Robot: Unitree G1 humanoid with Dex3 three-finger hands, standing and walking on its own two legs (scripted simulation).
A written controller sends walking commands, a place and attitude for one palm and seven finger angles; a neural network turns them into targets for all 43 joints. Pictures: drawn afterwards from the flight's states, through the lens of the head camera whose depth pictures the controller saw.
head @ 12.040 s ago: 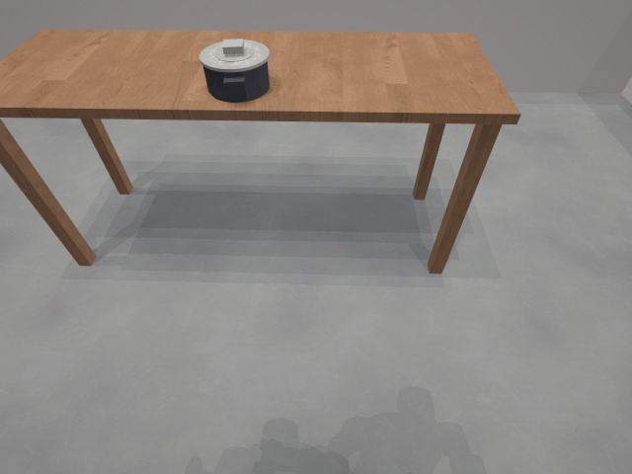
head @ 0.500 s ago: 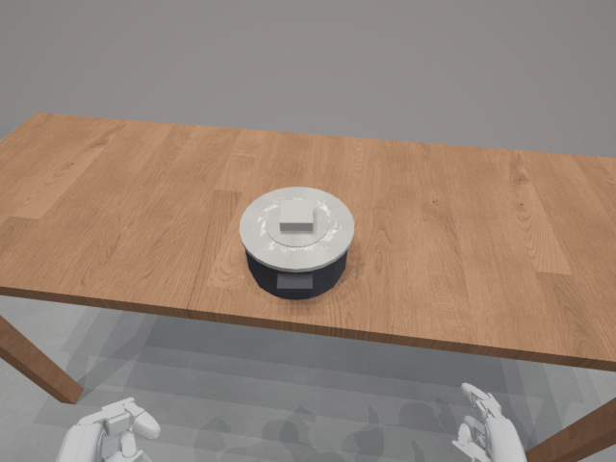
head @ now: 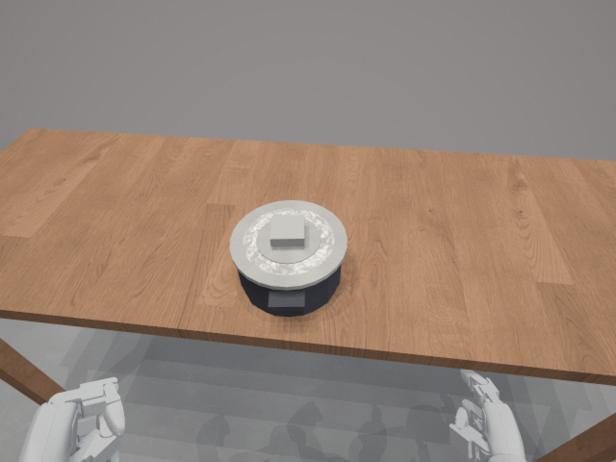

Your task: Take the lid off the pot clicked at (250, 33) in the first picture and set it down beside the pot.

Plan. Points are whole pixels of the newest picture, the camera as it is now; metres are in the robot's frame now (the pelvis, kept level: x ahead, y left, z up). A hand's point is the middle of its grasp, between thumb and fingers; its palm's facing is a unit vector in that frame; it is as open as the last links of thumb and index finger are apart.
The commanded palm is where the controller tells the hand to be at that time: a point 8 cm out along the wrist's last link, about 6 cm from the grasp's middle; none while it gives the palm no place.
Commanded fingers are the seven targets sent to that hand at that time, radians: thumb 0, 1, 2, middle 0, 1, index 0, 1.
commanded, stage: raise the hand higher, near the body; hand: left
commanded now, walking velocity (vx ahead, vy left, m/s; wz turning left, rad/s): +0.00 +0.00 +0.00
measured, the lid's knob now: (288, 230) +0.42 +0.09 +0.07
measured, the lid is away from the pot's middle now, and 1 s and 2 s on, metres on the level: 0.00 0.00 0.00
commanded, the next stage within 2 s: reach forward and open the fingers in 0.42 s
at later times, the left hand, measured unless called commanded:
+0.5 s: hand (120, 376) +0.17 +0.23 +0.09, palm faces +0.29 -0.86 -0.42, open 3.1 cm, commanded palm +0.13 +0.26 +0.13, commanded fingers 0.00 0.90 0.90 -1.30 -1.50 -1.30 -1.50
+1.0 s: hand (93, 362) +0.19 +0.27 +0.09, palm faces -0.25 -0.09 -0.96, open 4.0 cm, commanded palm +0.18 +0.26 +0.16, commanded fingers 0.00 0.14 1.23 -1.00 -0.61 -1.00 -0.61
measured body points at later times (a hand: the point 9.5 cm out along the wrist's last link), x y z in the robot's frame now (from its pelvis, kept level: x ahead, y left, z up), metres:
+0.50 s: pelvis +0.01 -0.01 +0.00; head +0.00 -0.03 +0.45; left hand +0.15 +0.27 +0.12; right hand +0.21 -0.22 -0.08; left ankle +0.04 +0.13 -0.74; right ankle -0.07 -0.11 -0.74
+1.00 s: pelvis -0.02 +0.00 +0.00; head -0.02 -0.05 +0.44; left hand +0.19 +0.27 +0.14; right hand +0.20 -0.22 -0.10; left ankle +0.04 +0.12 -0.74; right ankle -0.07 -0.11 -0.74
